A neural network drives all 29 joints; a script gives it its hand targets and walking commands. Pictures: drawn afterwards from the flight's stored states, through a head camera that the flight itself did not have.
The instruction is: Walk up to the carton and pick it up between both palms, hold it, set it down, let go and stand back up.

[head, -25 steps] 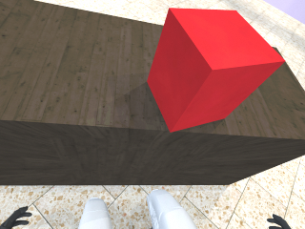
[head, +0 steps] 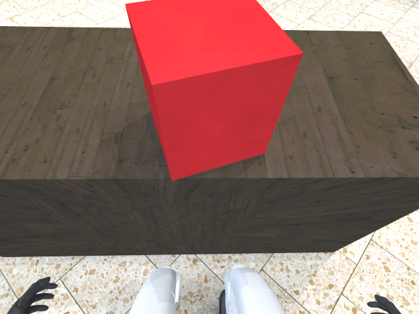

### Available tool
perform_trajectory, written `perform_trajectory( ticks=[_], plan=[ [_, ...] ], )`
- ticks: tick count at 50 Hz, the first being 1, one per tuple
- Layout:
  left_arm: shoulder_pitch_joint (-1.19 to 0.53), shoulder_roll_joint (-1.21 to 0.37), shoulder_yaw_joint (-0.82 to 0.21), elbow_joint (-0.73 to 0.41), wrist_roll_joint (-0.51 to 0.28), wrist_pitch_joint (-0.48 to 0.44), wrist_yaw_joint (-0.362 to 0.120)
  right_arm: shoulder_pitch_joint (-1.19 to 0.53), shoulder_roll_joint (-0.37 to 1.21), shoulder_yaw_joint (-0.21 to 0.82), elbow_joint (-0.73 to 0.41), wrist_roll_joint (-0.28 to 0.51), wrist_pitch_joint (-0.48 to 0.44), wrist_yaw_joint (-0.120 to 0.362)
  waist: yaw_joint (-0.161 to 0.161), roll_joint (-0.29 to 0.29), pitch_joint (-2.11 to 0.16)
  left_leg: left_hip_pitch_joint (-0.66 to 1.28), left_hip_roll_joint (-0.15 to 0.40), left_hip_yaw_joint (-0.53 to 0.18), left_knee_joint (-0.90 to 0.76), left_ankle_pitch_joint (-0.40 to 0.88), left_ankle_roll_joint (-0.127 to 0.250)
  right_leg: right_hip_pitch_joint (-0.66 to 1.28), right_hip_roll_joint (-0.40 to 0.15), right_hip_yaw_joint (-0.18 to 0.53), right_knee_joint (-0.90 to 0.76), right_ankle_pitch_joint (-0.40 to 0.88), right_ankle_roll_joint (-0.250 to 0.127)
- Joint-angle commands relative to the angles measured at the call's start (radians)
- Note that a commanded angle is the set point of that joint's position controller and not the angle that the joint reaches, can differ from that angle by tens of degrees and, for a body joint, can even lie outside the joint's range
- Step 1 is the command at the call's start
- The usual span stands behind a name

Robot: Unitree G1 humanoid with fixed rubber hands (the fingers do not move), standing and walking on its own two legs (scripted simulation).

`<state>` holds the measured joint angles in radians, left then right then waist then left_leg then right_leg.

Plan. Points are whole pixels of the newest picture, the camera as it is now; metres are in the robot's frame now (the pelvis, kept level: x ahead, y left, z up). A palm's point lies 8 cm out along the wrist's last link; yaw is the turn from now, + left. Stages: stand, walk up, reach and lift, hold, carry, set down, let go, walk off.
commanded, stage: walk up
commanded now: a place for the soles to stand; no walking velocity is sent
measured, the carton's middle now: (205, 90) +0.47 +0.02 +0.13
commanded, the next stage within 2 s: none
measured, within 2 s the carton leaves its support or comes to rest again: neither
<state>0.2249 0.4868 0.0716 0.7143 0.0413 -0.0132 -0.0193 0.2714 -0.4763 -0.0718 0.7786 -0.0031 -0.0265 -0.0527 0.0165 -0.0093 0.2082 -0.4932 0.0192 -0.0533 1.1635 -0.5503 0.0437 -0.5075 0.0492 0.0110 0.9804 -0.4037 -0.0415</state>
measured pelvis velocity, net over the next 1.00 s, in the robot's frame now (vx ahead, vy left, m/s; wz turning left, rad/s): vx -0.01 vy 0.04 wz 0.03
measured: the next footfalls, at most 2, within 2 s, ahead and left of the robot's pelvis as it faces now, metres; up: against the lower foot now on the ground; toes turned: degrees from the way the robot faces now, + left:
left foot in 0.16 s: +0.10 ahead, +0.17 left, +0.00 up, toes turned -1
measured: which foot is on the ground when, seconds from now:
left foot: up 0.00-0.14, down 0.16-1.00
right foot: down 0.00-1.00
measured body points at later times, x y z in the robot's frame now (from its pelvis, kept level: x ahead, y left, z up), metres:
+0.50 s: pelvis +0.00 +0.04 +0.00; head +0.03 +0.05 +0.45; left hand +0.11 +0.39 -0.07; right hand +0.11 -0.30 -0.08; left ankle +0.01 +0.17 -0.68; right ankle +0.07 -0.09 -0.68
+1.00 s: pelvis -0.01 +0.04 +0.00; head +0.02 +0.05 +0.45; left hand +0.10 +0.39 -0.08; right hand +0.10 -0.29 -0.08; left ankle +0.01 +0.17 -0.68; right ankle +0.07 -0.09 -0.68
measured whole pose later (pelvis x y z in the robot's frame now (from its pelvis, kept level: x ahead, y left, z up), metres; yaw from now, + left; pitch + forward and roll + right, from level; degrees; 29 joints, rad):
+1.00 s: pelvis -0.01 +0.04 +0.00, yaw +2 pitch -4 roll -1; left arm 0.22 0.48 0.07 0.74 0.01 -0.06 0.00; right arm 0.27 -0.47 -0.04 0.78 0.00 -0.04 -0.01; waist 0.02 0.00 0.13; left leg -0.42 0.00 -0.05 0.98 -0.50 0.00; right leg -0.49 -0.01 0.02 0.93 -0.37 0.00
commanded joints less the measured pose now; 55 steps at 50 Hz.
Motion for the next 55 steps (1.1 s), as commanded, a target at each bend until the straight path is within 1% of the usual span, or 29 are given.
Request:
perform_trajectory(
  ticks=[1,3,6,7,8,9,10,12,13,14,16,19,21,22,25,27,29,32,34,36,38,40,41,43,46,49,51,53,55],
  plan=[
    [0.063,0.241,0.085,0.019,-0.023,-0.05,0.042,0.105,-0.221,-0.043,0.017,0.0,0.003,0.019,0.01,-0.089,-0.256,-0.113,0.048,-0.022,-0.153,-0.022,0.007,0.292,-0.326,0.583,-0.494,-0.096,-0.107],
    [0.056,0.24,0.078,0.016,-0.027,-0.052,0.044,0.094,-0.213,-0.043,0.01,0.002,-0.003,0.019,0.008,-0.106,-0.29,-0.062,0.04,-0.009,-0.205,-0.024,0.008,0.306,-0.334,0.55,-0.445,0.083,-0.117],
    [-0.008,0.199,0.05,-0.008,-0.04,-0.045,0.043,0.131,-0.182,-0.041,0.015,-0.004,-0.024,0.018,-0.052,-0.076,-0.322,0.19,0.014,0.032,-0.479,0.168,0.022,0.164,-0.25,0.338,-0.293,0.294,-0.095],
    [-0.025,0.17,0.037,-0.022,-0.043,-0.046,0.043,0.145,-0.189,-0.046,0.015,-0.013,-0.031,0.016,-0.071,-0.017,-0.33,0.269,0.044,-0.046,-0.511,0.286,0.037,0.085,-0.218,0.274,-0.209,0.348,-0.066],
    [-0.015,0.127,0.022,-0.032,-0.053,-0.047,0.045,0.146,-0.22,-0.05,0.001,-0.02,-0.036,0.015,-0.067,0.127,-0.361,0.311,0.153,-0.268,-0.563,0.387,0.083,0.009,-0.148,0.181,-0.05,0.32,-0.021],
    [-0.035,0.119,0.02,-0.033,-0.054,-0.045,0.051,0.065,-0.252,-0.048,-0.036,-0.009,-0.039,0.018,-0.047,0.163,-0.343,0.288,0.245,-0.415,-0.585,0.464,0.17,-0.027,-0.056,0.046,-0.002,0.141,0.023],
    [-0.045,0.14,0.024,-0.02,-0.052,-0.046,0.055,0.028,-0.249,-0.044,-0.052,-0.002,-0.037,0.021,-0.039,0.138,-0.325,0.241,0.272,-0.404,-0.542,0.55,0.222,0.034,-0.053,0.016,-0.039,0.065,0.023],
    [0.008,0.163,0.03,0.006,-0.052,-0.063,0.048,-0.033,-0.216,-0.034,-0.07,0.006,-0.031,0.023,-0.001,0.04,-0.354,0.155,0.168,-0.234,-0.398,0.651,0.154,0.206,-0.092,0.068,-0.169,0.309,-0.009],
    [0.044,0.19,0.04,0.018,-0.047,-0.074,0.047,-0.036,-0.188,-0.026,-0.07,0.008,-0.028,0.023,0.01,0.016,-0.384,0.086,0.086,-0.126,-0.297,0.646,0.083,0.306,-0.155,0.187,-0.226,0.463,-0.06],
    [0.072,0.211,0.046,0.023,-0.044,-0.081,0.045,-0.022,-0.166,-0.02,-0.061,0.012,-0.022,0.02,0.008,0.012,-0.412,0.034,0.023,-0.066,-0.202,0.516,0.036,0.36,-0.256,0.357,-0.251,0.548,-0.14],
    [0.035,0.225,0.043,0.008,-0.048,-0.077,0.047,0.029,-0.177,-0.024,-0.034,0.012,-0.014,0.016,-0.03,0.011,-0.405,0.088,0.024,-0.015,-0.214,0.272,0.03,0.27,-0.329,0.424,-0.285,0.484,-0.197],
    [-0.051,0.179,0.025,-0.004,-0.041,-0.063,0.047,0.041,-0.189,-0.032,-0.031,-0.002,-0.027,0.028,-0.065,0.065,-0.325,0.186,0.079,-0.184,-0.446,0.325,0.088,0.057,-0.188,0.241,-0.193,0.291,-0.092],
    [-0.058,0.141,0.018,0.0,-0.045,-0.051,0.046,0.004,-0.222,-0.032,-0.049,-0.001,-0.037,0.033,-0.046,0.107,-0.278,0.135,0.208,-0.375,-0.567,0.347,0.185,0.046,-0.068,0.047,-0.051,0.125,-0.015],
    [-0.043,0.142,0.021,0.008,-0.048,-0.05,0.046,-0.028,-0.233,-0.033,-0.056,-0.006,-0.038,0.035,-0.026,0.105,-0.252,0.095,0.23,-0.398,-0.575,0.374,0.209,0.077,-0.056,0.021,-0.062,0.055,-0.009],
    [0.012,0.166,0.031,0.022,-0.039,-0.066,0.04,-0.084,-0.215,-0.019,-0.067,-0.01,-0.032,0.037,0.011,0.095,-0.259,-0.027,0.153,-0.312,-0.514,0.328,0.144,0.221,-0.093,0.099,-0.207,0.078,-0.04],
    [0.019,0.203,0.04,0.019,-0.03,-0.077,0.039,-0.085,-0.175,-0.005,-0.058,-0.01,-0.024,0.037,0.012,0.045,-0.27,-0.084,0.036,-0.171,-0.402,0.221,0.061,0.262,-0.195,0.307,-0.341,0.031,-0.11],
    [-0.007,0.232,0.047,0.025,-0.029,-0.074,0.039,-0.038,-0.184,-0.016,-0.03,-0.014,-0.015,0.039,-0.014,0.004,-0.282,0.002,0.005,-0.07,-0.331,0.131,0.037,0.186,-0.27,0.414,-0.422,-0.104,-0.154],
    [-0.062,0.207,0.034,0.021,-0.029,-0.06,0.036,0.009,-0.19,-0.027,-0.019,-0.017,-0.02,0.047,-0.05,0.04,-0.224,0.073,0.02,-0.137,-0.488,-0.034,0.066,0.036,-0.2,0.31,-0.378,-0.2,-0.102],
    [-0.068,0.167,0.027,0.02,-0.03,-0.052,0.033,0.0,-0.207,-0.03,-0.023,-0.023,-0.024,0.049,-0.038,0.116,-0.185,0.087,0.091,-0.313,-0.632,-0.159,0.118,-0.035,-0.103,0.153,-0.26,-0.206,-0.038],
    [-0.025,0.156,0.026,0.034,-0.036,-0.054,0.033,-0.044,-0.234,-0.03,-0.044,-0.026,-0.029,0.049,-0.01,0.168,-0.158,0.013,0.2,-0.454,-0.711,-0.079,0.169,0.038,-0.047,0.025,-0.151,-0.11,-0.01],
    [0.014,0.171,0.03,0.039,-0.03,-0.067,0.034,-0.092,-0.224,-0.021,-0.058,-0.024,-0.029,0.048,0.019,0.127,-0.2,-0.03,0.158,-0.369,-0.611,0.062,0.139,0.162,-0.071,0.063,-0.242,-0.054,-0.02],
    [0.019,0.205,0.044,0.038,-0.023,-0.082,0.033,-0.076,-0.173,-0.006,-0.046,-0.017,-0.025,0.048,0.023,0.052,-0.276,-0.082,0.037,-0.194,-0.453,0.167,0.058,0.285,-0.161,0.26,-0.363,-0.032,-0.077],
    [0.017,0.235,0.051,0.038,-0.022,-0.084,0.036,-0.052,-0.174,-0.01,-0.033,-0.017,-0.021,0.046,0.012,0.014,-0.285,-0.068,-0.001,-0.108,-0.358,0.192,0.032,0.278,-0.231,0.375,-0.41,-0.035,-0.118],
    [0.009,0.24,0.047,0.042,-0.03,-0.079,0.038,-0.012,-0.176,-0.019,-0.017,-0.011,-0.018,0.043,-0.014,0.012,-0.302,0.02,-0.003,-0.034,-0.306,0.156,0.018,0.221,-0.297,0.432,-0.421,0.027,-0.169],
    [-0.062,0.185,0.026,0.021,-0.033,-0.062,0.039,0.021,-0.185,-0.02,-0.014,-0.014,-0.029,0.046,-0.043,0.073,-0.273,0.122,0.049,-0.17,-0.5,0.205,0.065,0.076,-0.177,0.234,-0.269,0.117,-0.087],
    [-0.042,0.137,0.014,0.031,-0.043,-0.051,0.04,-0.043,-0.234,-0.025,-0.042,-0.02,-0.036,0.045,-0.01,0.178,-0.216,0.09,0.199,-0.403,-0.638,0.305,0.151,0.042,-0.057,0.01,-0.112,0.022,-0.007],
    [-0.012,0.156,0.018,0.034,-0.037,-0.059,0.038,-0.079,-0.229,-0.02,-0.058,-0.019,-0.035,0.044,0.008,0.143,-0.235,0.038,0.168,-0.354,-0.581,0.321,0.143,0.142,-0.077,0.041,-0.195,0.062,-0.018],
    [0.004,0.181,0.03,0.038,-0.03,-0.073,0.036,-0.084,-0.177,-0.006,-0.057,-0.012,-0.03,0.043,0.013,0.084,-0.293,-0.028,0.071,-0.221,-0.481,0.305,0.074,0.266,-0.143,0.178,-0.282,0.131,-0.069],
    [0.069,0.239,0.056,0.028,-0.019,-0.069,0.026,-0.03,-0.211,-0.03,-0.056,-0.018,-0.04,0.044,0.027,0.013,-0.3,-0.095,0.01,-0.15,-0.363,-0.022,0.064,0.268,-0.202,0.362,-0.337,-0.197,-0.158]
  ],
)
